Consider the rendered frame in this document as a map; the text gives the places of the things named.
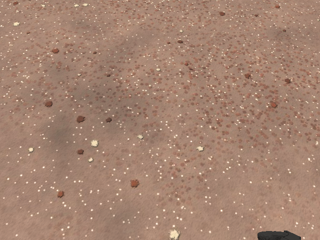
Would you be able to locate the robot right hand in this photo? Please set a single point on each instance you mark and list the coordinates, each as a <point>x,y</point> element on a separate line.
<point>277,235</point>

